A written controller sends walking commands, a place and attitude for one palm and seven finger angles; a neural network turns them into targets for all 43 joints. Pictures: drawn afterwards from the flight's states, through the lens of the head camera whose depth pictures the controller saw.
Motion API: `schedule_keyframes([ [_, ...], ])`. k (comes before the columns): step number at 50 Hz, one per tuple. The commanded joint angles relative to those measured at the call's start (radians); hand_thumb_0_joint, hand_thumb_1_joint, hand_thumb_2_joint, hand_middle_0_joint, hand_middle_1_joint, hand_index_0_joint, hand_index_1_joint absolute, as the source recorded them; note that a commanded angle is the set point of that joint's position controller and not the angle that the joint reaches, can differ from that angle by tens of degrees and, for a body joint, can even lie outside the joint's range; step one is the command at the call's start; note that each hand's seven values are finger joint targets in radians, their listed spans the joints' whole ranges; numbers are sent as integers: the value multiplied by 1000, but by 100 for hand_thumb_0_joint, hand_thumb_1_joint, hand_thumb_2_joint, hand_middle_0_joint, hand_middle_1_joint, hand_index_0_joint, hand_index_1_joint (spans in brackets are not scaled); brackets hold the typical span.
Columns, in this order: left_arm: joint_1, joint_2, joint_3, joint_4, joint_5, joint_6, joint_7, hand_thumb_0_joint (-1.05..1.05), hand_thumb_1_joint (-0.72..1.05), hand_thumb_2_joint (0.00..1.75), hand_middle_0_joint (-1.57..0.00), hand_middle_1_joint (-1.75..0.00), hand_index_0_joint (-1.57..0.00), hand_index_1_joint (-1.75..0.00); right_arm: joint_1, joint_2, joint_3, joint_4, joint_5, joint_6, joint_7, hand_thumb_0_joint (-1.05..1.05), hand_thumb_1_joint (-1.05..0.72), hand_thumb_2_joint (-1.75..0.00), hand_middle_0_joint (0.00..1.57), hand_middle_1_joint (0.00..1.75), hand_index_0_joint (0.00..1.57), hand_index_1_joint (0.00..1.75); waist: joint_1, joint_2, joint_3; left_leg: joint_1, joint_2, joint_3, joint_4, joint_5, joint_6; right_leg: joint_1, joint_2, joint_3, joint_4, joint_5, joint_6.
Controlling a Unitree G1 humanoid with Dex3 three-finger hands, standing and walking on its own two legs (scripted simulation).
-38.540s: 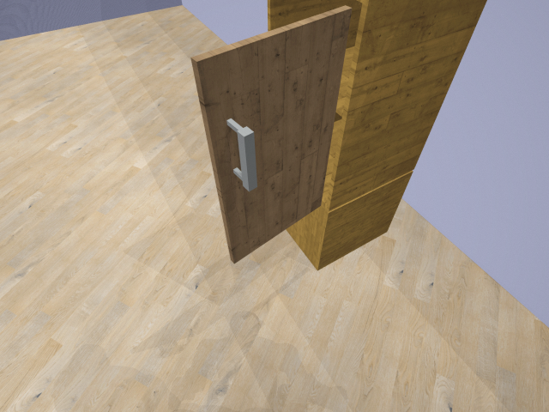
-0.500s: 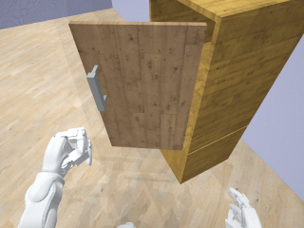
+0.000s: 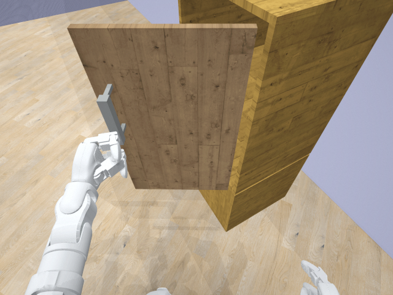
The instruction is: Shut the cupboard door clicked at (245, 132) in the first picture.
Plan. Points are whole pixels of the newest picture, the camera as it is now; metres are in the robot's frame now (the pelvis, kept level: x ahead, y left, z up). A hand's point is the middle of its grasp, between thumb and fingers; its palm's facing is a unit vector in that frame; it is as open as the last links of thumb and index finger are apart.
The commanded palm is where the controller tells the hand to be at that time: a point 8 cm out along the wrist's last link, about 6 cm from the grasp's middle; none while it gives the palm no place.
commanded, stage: bring the fist close to the handle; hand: left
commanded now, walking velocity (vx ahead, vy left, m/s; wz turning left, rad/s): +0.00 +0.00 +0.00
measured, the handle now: (114, 115) +0.49 +0.21 +0.09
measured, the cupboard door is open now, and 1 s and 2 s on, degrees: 59 59 45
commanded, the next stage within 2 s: push the door shut along its arc in 0.62 s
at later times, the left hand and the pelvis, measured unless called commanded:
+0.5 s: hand (126, 147) +0.39 +0.17 +0.09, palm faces +0.01 -1.00 -0.02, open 3.1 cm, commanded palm +0.36 +0.22 +0.09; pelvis +0.00 +0.00 +0.00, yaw -1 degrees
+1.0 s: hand (127, 137) +0.41 +0.17 +0.09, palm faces -0.06 -1.00 -0.02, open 3.1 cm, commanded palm +0.40 +0.22 +0.09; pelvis -0.01 +0.00 -0.01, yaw +0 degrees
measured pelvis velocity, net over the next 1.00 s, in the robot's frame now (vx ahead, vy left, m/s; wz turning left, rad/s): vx -0.01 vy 0.00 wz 0.00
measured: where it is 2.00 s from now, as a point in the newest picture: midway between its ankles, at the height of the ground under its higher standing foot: outside the picture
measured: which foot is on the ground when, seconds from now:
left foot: down 0.00-1.00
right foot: down 0.00-1.00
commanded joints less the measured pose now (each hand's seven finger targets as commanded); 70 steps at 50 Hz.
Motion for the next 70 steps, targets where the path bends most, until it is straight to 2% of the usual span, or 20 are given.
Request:
schedule_keyframes([
  [1,-326,204,109,-146,-4,-64,22,0,90,90,-130,-150,-130,-150,-19,-130,-53,-129,7,-25,-1,0,-90,-90,20,30,20,30,6,-45,-266,281,-27,-34,-78,196,27,-40,28,10,-121,388,2],
  [3,-368,222,114,-117,7,-67,26,0,90,90,-130,-150,-130,-150,-11,-135,-52,-124,4,-12,-1,0,-90,-90,20,30,20,30,2,-38,-262,269,-28,-30,-71,182,29,-43,28,17,-125,375,3],
  [7,-490,183,76,-81,11,-89,24,0,90,90,-130,-150,-130,-150,1,-129,-56,-117,6,0,1,0,-90,-90,20,30,20,30,-21,-11,-273,290,-27,-34,-64,184,26,-72,32,15,-120,377,1],
  [11,-598,214,91,15,16,-104,22,0,90,90,-130,-150,-130,-150,25,-138,-59,-92,5,13,-2,0,-90,-90,20,30,20,30,-38,-34,-276,273,-26,-39,-53,161,29,-96,34,18,-119,355,2],
  [14,-512,189,82,18,15,-112,12,0,90,90,-130,-150,-130,-150,26,-135,-64,-112,3,16,7,0,-90,-90,20,30,20,30,-7,5,-335,299,-29,-34,-52,203,28,-63,34,17,-107,396,-4],
  [18,-451,236,132,46,11,-108,11,0,90,90,-130,-150,-130,-150,37,-142,-64,-119,2,33,11,0,-90,-90,20,30,20,30,6,-59,-305,253,-31,-28,-51,213,33,-37,38,19,-110,427,0],
  [20,-528,214,107,38,13,-109,13,0,90,90,-130,-150,-130,-150,32,-137,-64,-118,6,38,10,0,-90,-90,20,30,20,30,-18,-56,-271,241,-30,-26,-58,169,33,-70,36,19,-118,385,5],
  [23,-555,247,129,6,14,-125,20,0,90,90,-130,-150,-130,-150,35,-140,-65,-119,2,39,6,0,-90,-90,20,30,20,30,-11,-24,-303,259,-32,-25,-52,163,35,-64,41,28,-120,367,2],
  [27,-611,238,112,17,14,-142,11,0,90,90,-130,-150,-130,-150,36,-136,-66,-106,5,36,3,0,-90,-90,20,30,20,30,-28,0,-309,273,-29,-30,-49,157,32,-87,42,26,-114,361,1],
  [31,-597,226,106,62,4,-133,-5,0,90,90,-130,-150,-130,-150,36,-137,-64,-105,8,35,2,0,-90,-90,20,30,20,30,-30,-8,-297,261,-30,-31,-51,138,33,-96,42,25,-120,342,2],
  [33,-563,275,148,85,3,-126,-10,0,90,90,-130,-150,-130,-150,45,-145,-65,-105,5,38,0,0,-90,-90,20,30,20,30,-13,-22,-307,247,-33,-29,-45,143,35,-73,42,32,-121,349,2],
  [35,-561,242,124,71,-2,-122,-20,0,90,90,-130,-150,-130,-150,36,-138,-61,-117,8,39,2,0,-90,-90,20,30,20,30,-15,-15,-306,248,-32,-29,-49,157,34,-72,40,27,-115,369,1],
  [41,-726,261,101,123,3,-134,-49,0,90,90,-130,-150,-130,-150,50,-146,-60,-96,11,43,-6,0,-90,-90,20,30,20,30,-59,-35,-279,241,-28,-43,-36,117,35,-132,43,27,-114,320,2],
  [46,-840,247,69,185,12,-151,-71,0,90,90,-130,-150,-130,-150,65,-149,-61,-79,9,41,-8,0,-90,-90,20,30,20,30,-70,45,-331,296,-22,-64,-23,121,27,-190,44,17,-95,286,-8],
  [48,-825,271,95,244,12,-147,-77,0,90,90,-130,-150,-130,-150,84,-157,-64,-74,5,43,-5,0,-90,-90,20,30,20,30,-62,13,-353,290,-23,-67,-14,138,28,-182,49,14,-89,294,-11],
  [50,-849,284,104,320,12,-135,-86,0,90,90,-130,-150,-130,-150,87,-158,-59,-71,8,51,-3,0,-90,-90,20,30,20,30,-72,-17,-309,242,-23,-62,-16,115,30,-193,45,17,-93,287,-6],
  [53,-925,309,115,349,21,-148,-97,0,90,90,-130,-150,-130,-150,105,-166,-62,-68,4,56,-3,0,-90,-90,20,30,20,30,-81,-25,-329,229,-23,-66,-6,104,34,-206,47,19,-84,268,-6],
  [57,-1006,276,70,376,25,-163,-127,0,90,90,-130,-150,-130,-150,121,-168,-66,-59,3,58,2,0,-90,-90,20,30,20,30,-104,21,-358,255,-18,-77,11,110,31,-262,49,16,-70,254,-8],
  [63,-1069,336,112,429,26,-167,-149,0,90,90,-130,-150,-130,-150,160,-183,-72,-39,-3,64,-1,0,-90,-90,20,30,20,30,-116,20,-392,255,-12,-90,32,126,33,-293,56,12,-53,244,-12],
  [70,-1170,354,105,491,47,-164,-159,0,90,90,-130,-150,-130,-150,189,-189,-73,-19,-7,67,4,0,-90,-90,20,30,20,30,-143,37,-395,233,-4,-104,46,101,32,-355,57,10,-44,203,-11],
])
